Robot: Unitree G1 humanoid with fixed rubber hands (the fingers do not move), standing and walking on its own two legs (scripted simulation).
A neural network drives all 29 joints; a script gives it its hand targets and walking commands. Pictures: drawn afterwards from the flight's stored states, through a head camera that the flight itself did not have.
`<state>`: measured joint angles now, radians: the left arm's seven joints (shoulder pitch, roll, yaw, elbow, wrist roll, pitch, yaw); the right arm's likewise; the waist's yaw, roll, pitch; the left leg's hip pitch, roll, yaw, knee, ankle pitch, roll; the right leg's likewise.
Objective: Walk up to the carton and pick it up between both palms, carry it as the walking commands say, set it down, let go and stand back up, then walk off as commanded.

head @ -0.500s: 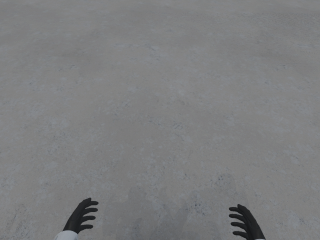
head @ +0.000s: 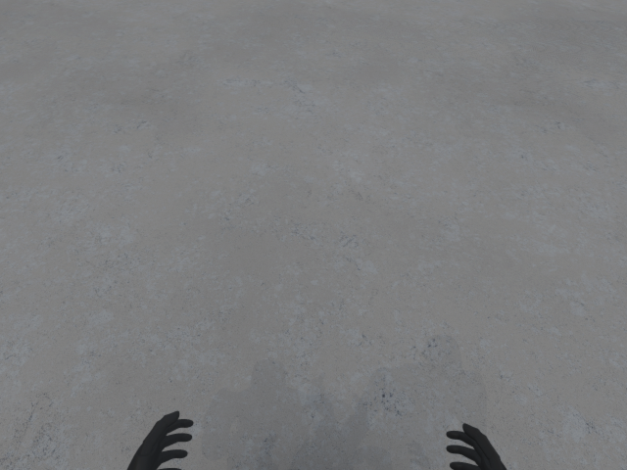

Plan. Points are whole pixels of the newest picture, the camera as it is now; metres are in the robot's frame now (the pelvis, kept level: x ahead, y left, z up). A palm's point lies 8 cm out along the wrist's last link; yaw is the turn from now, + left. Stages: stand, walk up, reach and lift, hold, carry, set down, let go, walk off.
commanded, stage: stand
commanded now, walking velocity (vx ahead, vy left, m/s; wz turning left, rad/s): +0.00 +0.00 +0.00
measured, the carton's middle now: out of the picture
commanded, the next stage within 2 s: walk up in 0.56 s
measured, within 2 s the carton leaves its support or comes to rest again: neither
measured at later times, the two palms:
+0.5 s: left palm out of the picture +0.12 +0.23 -0.10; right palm out of the picture +0.12 -0.22 -0.10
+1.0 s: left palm out of the picture +0.00 +0.29 -0.11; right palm out of the picture +0.13 -0.23 -0.10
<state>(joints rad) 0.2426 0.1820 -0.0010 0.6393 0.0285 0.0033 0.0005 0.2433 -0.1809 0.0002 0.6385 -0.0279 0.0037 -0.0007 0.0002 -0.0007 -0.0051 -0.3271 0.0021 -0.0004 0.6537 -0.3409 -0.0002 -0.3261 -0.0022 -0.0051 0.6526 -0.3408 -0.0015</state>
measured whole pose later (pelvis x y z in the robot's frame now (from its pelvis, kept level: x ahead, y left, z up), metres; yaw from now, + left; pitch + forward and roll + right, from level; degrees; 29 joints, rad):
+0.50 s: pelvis +0.00 +0.00 +0.00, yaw +0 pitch +1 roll +0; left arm 0.25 0.18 0.01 0.67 0.03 0.00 0.00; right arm 0.25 -0.17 -0.01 0.67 -0.03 0.00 0.00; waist 0.00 0.00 0.00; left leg -0.31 0.00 0.00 0.63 -0.33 0.00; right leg -0.31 0.00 0.00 0.63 -0.33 0.00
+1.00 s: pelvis -0.02 +0.01 +0.00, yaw +11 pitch +1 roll -1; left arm 0.28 0.26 0.05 0.74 0.04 0.00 0.04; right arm 0.21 -0.25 -0.08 0.74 -0.02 0.05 0.03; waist 0.01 -0.01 0.05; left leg -0.49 0.04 0.07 0.94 -0.47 -0.03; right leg -0.29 -0.10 -0.18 0.59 -0.30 0.02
